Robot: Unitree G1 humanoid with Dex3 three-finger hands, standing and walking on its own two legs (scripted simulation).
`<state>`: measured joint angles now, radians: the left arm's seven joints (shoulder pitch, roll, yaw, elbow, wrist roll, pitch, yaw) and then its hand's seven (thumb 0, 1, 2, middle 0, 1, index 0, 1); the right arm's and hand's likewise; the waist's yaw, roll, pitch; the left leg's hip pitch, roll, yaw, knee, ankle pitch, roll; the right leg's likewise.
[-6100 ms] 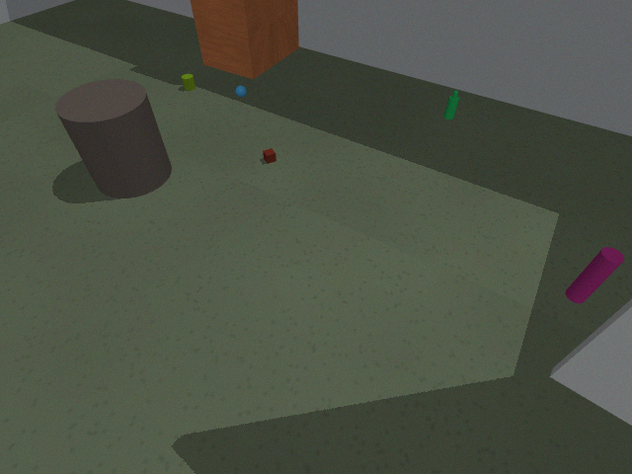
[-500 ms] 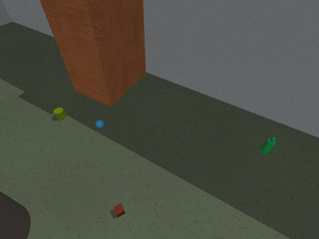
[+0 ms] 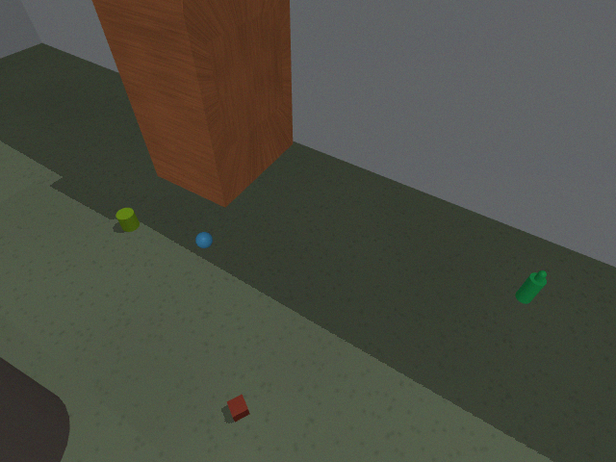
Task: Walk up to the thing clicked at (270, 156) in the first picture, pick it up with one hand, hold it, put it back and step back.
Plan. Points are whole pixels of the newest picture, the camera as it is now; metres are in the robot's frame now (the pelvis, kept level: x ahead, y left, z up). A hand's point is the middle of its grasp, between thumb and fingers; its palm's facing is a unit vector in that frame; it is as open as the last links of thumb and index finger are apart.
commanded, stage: stand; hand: left
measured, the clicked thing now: (238, 408) +0.42 +0.22 -0.76
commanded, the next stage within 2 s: none
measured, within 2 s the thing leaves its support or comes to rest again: neither
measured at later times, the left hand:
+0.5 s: hand out of the picture +0.09 +0.25 -0.16, palm faces -0.02 -0.94 -0.34, open 7.4 cm
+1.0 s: hand out of the picture +0.09 +0.25 -0.16, palm faces -0.02 -0.94 -0.34, open 7.4 cm
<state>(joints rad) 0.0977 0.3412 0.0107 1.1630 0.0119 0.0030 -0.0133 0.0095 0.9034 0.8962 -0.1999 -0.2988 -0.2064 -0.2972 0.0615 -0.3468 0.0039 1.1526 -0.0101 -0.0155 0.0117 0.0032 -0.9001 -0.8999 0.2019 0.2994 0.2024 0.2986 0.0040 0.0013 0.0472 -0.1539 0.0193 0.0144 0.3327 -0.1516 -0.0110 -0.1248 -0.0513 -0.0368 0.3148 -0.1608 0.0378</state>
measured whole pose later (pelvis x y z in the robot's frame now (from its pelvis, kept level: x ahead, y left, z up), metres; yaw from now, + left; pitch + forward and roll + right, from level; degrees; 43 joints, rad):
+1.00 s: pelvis +0.02 +0.00 +0.00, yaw +0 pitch -2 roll +0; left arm 0.11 0.35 0.00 1.13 0.02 0.00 -0.01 0.01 0.90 0.90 -0.20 -0.30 -0.21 -0.30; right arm 0.09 -0.35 0.01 1.13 -0.01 -0.01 0.01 0.00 -0.90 -0.90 0.20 0.30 0.20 0.30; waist 0.00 0.00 0.05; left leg -0.12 0.02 0.01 0.32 -0.18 -0.02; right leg -0.08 -0.05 -0.04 0.30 -0.19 0.04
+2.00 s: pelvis +0.02 +0.00 +0.00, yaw +0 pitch -2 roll +0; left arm 0.12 0.35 0.00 1.12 0.02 0.00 -0.01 0.01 0.90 0.90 -0.20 -0.30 -0.21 -0.30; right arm 0.11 -0.35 0.01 1.12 -0.01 -0.01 0.01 0.00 -0.90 -0.90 0.20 0.30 0.20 0.30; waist 0.00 0.00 0.05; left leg -0.11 0.01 0.02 0.33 -0.18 -0.01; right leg -0.08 -0.06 -0.04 0.30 -0.19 0.04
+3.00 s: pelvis +0.02 +0.00 +0.00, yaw +0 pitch -2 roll +0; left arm 0.14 0.35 0.00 1.12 0.02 0.00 -0.01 0.01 0.90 0.90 -0.20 -0.30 -0.21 -0.30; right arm 0.11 -0.35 0.01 1.12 -0.01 -0.01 0.01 0.00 -0.90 -0.90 0.20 0.30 0.20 0.30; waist 0.00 0.00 0.05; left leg -0.11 0.01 0.02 0.33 -0.18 -0.01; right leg -0.08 -0.06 -0.04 0.31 -0.19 0.04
